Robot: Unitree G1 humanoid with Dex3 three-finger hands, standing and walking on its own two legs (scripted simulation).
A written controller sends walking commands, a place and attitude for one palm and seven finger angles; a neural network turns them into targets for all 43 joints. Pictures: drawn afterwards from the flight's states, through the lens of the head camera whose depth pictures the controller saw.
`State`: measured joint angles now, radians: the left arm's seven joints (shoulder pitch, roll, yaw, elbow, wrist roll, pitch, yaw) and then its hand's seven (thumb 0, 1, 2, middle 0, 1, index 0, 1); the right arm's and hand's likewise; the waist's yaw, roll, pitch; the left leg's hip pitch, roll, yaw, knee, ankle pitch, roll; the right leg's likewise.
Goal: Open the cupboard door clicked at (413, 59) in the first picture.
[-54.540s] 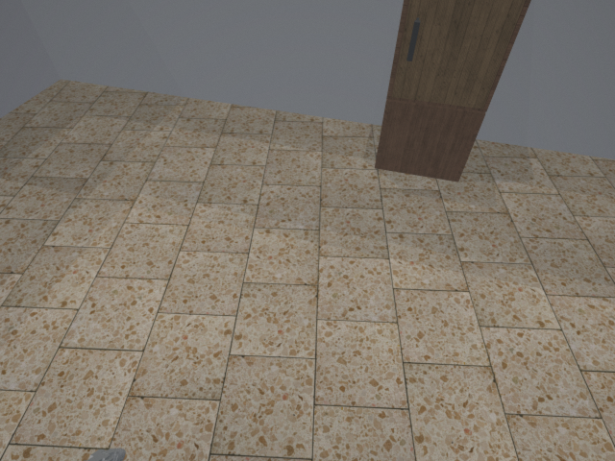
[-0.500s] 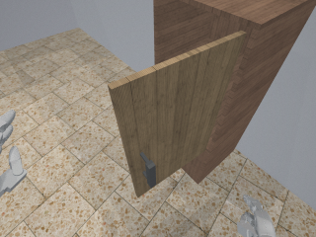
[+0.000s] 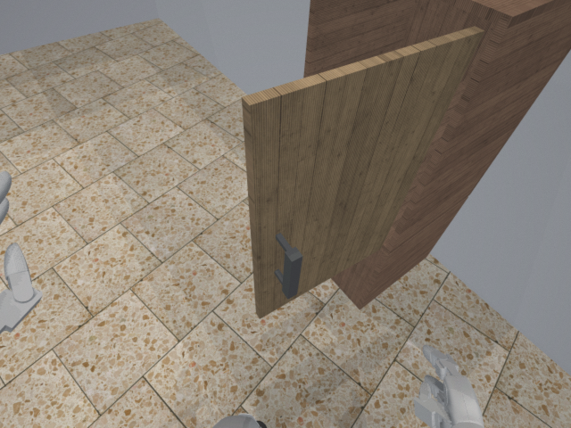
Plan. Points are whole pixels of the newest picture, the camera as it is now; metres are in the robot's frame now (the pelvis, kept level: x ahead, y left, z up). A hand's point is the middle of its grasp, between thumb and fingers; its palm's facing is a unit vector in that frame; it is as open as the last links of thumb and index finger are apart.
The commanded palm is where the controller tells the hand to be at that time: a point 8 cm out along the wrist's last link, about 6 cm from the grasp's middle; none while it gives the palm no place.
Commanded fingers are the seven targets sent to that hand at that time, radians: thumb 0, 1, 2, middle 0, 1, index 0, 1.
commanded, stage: step back with the hand held close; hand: left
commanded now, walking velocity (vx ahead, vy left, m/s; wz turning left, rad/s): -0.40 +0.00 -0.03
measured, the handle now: (285, 266) +0.39 +0.03 -0.08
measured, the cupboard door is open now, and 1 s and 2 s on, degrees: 85 85 85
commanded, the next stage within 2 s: stop stepping back and stand still in 0.90 s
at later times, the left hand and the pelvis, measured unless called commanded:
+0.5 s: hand (1, 352) +0.15 +0.26 +0.17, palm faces +0.32 -0.83 -0.45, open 7.4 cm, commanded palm +0.08 +0.29 +0.19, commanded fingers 0.00 0.90 0.90 -0.20 -0.30 -0.20 -0.30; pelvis -0.09 +0.01 +0.00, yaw -6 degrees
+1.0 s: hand out of the picture +0.09 +0.28 +0.18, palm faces +0.28 -0.89 -0.35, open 7.4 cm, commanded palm +0.02 +0.33 +0.19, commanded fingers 0.00 0.90 0.90 -0.20 -0.30 -0.20 -0.30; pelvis -0.16 +0.05 -0.01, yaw -8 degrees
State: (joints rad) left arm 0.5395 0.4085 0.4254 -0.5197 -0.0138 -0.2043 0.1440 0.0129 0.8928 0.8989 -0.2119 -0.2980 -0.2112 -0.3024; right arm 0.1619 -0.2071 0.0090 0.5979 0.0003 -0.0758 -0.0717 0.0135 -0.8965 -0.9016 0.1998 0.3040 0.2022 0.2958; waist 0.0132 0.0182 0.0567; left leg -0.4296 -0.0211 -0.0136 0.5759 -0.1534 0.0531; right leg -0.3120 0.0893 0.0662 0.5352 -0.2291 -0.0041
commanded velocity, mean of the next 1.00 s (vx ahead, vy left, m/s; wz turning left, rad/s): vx -0.39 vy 0.00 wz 0.04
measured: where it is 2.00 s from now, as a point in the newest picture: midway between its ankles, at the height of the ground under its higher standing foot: outside the picture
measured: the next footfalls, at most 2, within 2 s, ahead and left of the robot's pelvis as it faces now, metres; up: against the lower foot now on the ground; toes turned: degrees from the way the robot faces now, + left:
right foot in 0.50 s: -0.22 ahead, -0.11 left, +0.00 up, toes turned -4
right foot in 1.18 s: -0.23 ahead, -0.02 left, +0.00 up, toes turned -12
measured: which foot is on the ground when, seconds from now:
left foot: down 0.00-1.00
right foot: down 0.00-0.16, up 0.18-0.48, down 0.50-0.92, up 0.94-1.00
